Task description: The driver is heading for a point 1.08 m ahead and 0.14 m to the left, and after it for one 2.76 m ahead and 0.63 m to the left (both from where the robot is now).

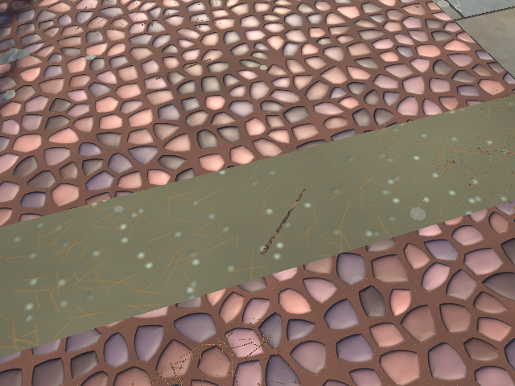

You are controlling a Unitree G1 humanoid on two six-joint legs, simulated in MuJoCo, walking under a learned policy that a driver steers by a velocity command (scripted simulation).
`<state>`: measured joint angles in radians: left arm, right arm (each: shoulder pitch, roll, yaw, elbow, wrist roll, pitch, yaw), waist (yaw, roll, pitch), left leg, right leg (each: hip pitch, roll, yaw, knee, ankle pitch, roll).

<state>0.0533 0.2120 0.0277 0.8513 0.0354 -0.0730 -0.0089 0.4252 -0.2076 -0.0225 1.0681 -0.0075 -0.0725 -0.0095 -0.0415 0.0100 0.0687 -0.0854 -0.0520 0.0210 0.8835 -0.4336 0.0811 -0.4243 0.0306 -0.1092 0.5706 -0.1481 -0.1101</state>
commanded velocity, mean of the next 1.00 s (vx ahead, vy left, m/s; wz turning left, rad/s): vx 0.50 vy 0.00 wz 0.00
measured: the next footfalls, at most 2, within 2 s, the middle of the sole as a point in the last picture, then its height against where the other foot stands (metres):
left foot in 0.48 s outside the picture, level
right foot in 1.04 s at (289, 284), level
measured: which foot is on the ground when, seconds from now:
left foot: up 0.00-0.46, down 0.48-1.00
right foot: down 0.00-0.50, up 0.52-1.00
